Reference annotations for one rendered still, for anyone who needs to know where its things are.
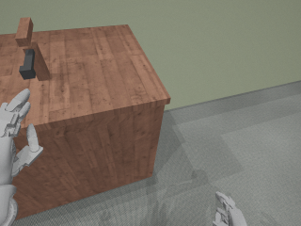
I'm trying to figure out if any left robot hand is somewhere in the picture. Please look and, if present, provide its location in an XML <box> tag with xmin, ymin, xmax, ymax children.
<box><xmin>0</xmin><ymin>89</ymin><xmax>43</xmax><ymax>186</ymax></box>

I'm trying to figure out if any right robot hand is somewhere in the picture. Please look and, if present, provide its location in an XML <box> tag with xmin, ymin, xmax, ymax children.
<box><xmin>213</xmin><ymin>191</ymin><xmax>247</xmax><ymax>226</ymax></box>

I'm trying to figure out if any robot left forearm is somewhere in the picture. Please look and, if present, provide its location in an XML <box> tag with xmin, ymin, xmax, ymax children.
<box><xmin>0</xmin><ymin>185</ymin><xmax>19</xmax><ymax>226</ymax></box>

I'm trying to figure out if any counter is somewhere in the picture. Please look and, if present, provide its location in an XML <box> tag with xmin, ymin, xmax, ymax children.
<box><xmin>0</xmin><ymin>17</ymin><xmax>171</xmax><ymax>220</ymax></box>

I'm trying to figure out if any tap lever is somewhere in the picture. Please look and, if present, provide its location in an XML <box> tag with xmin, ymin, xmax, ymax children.
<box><xmin>19</xmin><ymin>49</ymin><xmax>36</xmax><ymax>80</ymax></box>

